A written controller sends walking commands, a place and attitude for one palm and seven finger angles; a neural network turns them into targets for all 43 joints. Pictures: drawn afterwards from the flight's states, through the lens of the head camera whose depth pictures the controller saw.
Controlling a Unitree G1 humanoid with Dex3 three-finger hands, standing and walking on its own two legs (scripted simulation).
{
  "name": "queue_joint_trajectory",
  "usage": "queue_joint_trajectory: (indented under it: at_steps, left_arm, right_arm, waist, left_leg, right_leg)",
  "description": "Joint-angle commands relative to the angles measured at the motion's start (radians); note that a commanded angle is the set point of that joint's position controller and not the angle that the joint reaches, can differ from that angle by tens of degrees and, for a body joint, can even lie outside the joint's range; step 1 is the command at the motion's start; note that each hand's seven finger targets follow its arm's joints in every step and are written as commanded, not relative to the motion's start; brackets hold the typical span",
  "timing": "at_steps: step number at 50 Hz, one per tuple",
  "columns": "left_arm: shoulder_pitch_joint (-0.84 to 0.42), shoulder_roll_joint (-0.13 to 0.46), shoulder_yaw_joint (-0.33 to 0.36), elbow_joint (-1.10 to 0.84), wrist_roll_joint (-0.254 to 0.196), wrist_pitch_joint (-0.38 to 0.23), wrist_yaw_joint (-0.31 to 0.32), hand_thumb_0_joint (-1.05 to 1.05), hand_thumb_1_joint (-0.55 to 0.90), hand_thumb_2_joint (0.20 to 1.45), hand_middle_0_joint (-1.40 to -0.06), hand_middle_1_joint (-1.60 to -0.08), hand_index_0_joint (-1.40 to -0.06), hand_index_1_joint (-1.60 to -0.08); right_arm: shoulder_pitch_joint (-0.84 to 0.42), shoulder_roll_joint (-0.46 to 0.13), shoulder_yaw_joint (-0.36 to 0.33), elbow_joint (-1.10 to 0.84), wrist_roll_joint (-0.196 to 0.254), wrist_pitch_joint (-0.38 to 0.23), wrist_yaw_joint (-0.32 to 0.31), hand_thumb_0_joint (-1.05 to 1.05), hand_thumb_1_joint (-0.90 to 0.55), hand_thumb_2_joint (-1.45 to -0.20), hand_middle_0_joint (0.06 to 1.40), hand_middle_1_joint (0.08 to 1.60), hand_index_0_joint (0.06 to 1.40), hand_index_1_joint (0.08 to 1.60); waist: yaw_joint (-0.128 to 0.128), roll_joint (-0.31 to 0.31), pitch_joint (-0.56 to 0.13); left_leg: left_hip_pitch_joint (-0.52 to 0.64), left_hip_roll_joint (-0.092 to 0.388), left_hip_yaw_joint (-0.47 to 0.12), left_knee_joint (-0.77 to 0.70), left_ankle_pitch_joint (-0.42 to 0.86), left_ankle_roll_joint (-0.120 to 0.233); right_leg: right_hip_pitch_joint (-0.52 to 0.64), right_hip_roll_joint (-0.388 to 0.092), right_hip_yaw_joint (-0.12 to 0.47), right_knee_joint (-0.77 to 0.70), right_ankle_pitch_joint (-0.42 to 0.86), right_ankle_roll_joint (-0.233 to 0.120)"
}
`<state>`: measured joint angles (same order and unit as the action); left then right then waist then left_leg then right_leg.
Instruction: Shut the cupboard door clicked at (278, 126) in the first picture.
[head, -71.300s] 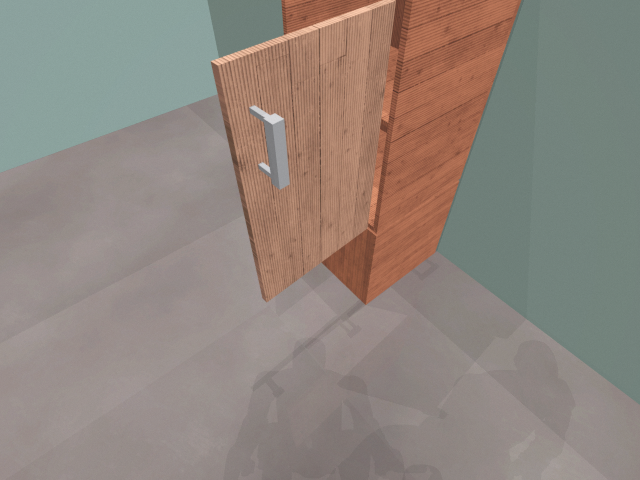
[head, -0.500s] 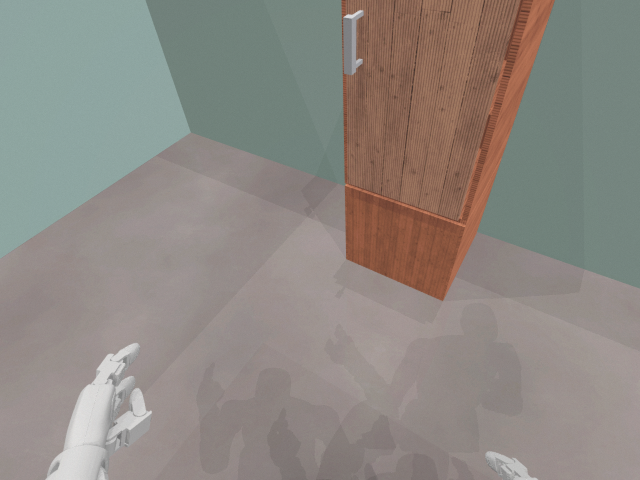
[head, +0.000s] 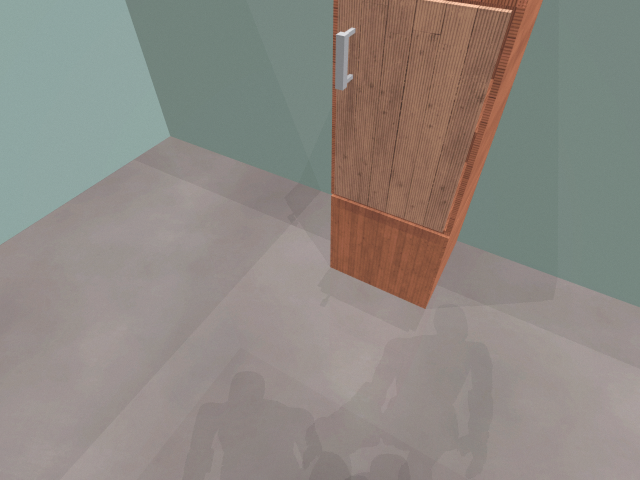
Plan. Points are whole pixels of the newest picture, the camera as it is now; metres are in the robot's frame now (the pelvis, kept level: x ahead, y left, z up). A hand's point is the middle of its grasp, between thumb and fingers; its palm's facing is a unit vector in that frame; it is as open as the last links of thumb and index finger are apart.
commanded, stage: let the arm hang, fingers relaxed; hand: left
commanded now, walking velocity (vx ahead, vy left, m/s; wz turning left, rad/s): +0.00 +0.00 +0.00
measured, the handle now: (346, 58) +0.99 -0.02 +0.10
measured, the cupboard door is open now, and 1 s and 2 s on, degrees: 0 0 0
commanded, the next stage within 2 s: look to check the result in 0.46 s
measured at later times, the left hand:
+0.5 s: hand out of the picture -0.03 +0.16 -0.18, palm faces +0.03 -0.99 -0.13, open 7.4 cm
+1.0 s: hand out of the picture -0.02 +0.17 -0.18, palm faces +0.01 -0.98 -0.18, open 7.4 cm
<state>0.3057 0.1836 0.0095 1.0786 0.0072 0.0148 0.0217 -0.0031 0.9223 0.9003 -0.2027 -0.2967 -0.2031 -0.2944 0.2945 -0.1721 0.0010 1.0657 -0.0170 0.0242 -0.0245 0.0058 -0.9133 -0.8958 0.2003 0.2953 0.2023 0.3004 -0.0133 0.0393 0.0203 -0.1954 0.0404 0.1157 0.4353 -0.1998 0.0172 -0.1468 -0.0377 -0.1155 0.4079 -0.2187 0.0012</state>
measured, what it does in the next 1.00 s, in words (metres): stands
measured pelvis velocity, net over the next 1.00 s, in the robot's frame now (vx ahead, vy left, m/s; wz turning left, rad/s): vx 0.00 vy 0.01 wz -0.03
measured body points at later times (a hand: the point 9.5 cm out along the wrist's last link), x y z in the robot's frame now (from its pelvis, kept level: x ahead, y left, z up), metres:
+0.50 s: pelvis +0.00 +0.01 +0.00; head +0.00 +0.01 +0.45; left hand -0.03 +0.21 -0.17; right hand -0.05 -0.19 -0.16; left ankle +0.03 +0.10 -0.74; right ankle +0.00 -0.12 -0.74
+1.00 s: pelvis +0.00 +0.01 +0.00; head +0.00 +0.00 +0.45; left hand -0.01 +0.22 -0.16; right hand -0.03 -0.20 -0.17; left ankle +0.03 +0.10 -0.74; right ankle +0.00 -0.12 -0.74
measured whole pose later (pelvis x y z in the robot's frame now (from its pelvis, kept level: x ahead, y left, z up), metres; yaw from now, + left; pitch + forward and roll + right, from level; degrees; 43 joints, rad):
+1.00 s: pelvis +0.00 +0.01 +0.00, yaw -2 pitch -2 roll +0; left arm 0.33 0.11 0.01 1.15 0.01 0.00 0.04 0.00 0.91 0.90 -0.20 -0.30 -0.20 -0.29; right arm 0.31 -0.13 -0.01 1.13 -0.01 0.01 -0.03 0.00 -0.90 -0.90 0.20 0.30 0.20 0.30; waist -0.02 0.02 0.03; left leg -0.18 0.03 0.15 0.41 -0.20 0.03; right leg -0.16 -0.05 -0.08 0.42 -0.22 0.02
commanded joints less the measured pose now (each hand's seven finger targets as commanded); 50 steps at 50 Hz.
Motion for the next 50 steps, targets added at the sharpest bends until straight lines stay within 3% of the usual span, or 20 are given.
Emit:
queue_joint_trajectory:
  at_steps: [1, 11, 20, 28, 42, 50]
  left_arm:
    - [0.044, 0.080, 0.014, -0.003, 0.003, -0.017, 0.008, 0.000, 0.900, 0.900, -0.200, -0.300, -0.200, -0.300]
    - [0.089, 0.043, 0.013, 0.053, 0.004, -0.015, 0.015, 0.000, 0.900, 0.900, -0.200, -0.300, -0.200, -0.300]
    - [0.121, 0.016, 0.015, 0.070, 0.006, -0.020, 0.019, 0.000, 0.900, 0.900, -0.200, -0.300, -0.200, -0.300]
    - [0.126, -0.001, 0.016, 0.072, 0.009, -0.019, 0.021, 0.000, 0.900, 0.900, -0.200, -0.300, -0.200, -0.300]
    - [0.112, 0.018, 0.018, 0.064, 0.009, -0.026, 0.021, 0.000, 0.900, 0.900, -0.200, -0.300, -0.200, -0.300]
    - [0.100, 0.034, 0.016, 0.060, 0.009, -0.027, 0.021, 0.000, 0.900, 0.900, -0.200, -0.300, -0.200, -0.300]
  right_arm:
    - [0.060, -0.080, -0.014, -0.008, 0.000, -0.017, -0.003, 0.000, -0.900, -0.900, 0.200, 0.300, 0.200, 0.300]
    - [0.101, -0.040, -0.014, 0.045, 0.003, -0.018, -0.009, 0.000, -0.900, -0.900, 0.200, 0.300, 0.200, 0.300]
    - [0.128, -0.025, -0.016, 0.054, 0.005, -0.023, -0.014, 0.000, -0.900, -0.900, 0.200, 0.300, 0.200, 0.300]
    - [0.130, -0.021, -0.020, 0.051, 0.003, -0.024, -0.015, 0.000, -0.900, -0.900, 0.200, 0.300, 0.200, 0.300]
    - [0.112, -0.034, -0.021, 0.049, 0.005, -0.028, -0.012, 0.000, -0.900, -0.900, 0.200, 0.300, 0.200, 0.300]
    - [0.102, -0.044, -0.023, 0.049, 0.006, -0.025, -0.010, 0.000, -0.900, -0.900, 0.200, 0.300, 0.200, 0.300]
  waist:
    - [0.003, -0.069, 0.078]
    - [0.005, -0.031, 0.103]
    - [0.003, -0.008, 0.085]
    - [0.001, -0.016, 0.106]
    - [-0.001, -0.054, 0.088]
    - [-0.001, -0.043, 0.099]
  left_leg:
    - [-0.018, 0.076, -0.102, -0.125, -0.038, 0.003]
    - [-0.035, 0.073, -0.098, -0.147, -0.082, 0.008]
    - [-0.028, 0.072, -0.101, -0.138, -0.069, 0.012]
    - [-0.036, 0.078, -0.110, -0.156, -0.096, 0.016]
    - [0.001, 0.081, -0.095, -0.142, -0.024, 0.018]
    - [0.007, 0.079, -0.089, -0.137, -0.020, 0.014]
  right_leg:
    - [-0.069, -0.081, 0.104, -0.112, -0.047, -0.030]
    - [-0.079, -0.072, 0.102, -0.095, -0.050, -0.025]
    - [-0.076, -0.067, 0.098, -0.083, -0.021, -0.026]
    - [-0.092, -0.063, 0.096, -0.071, -0.016, -0.021]
    - [-0.088, -0.069, 0.109, -0.075, 0.017, -0.020]
    - [-0.093, -0.069, 0.114, -0.089, 0.010, -0.022]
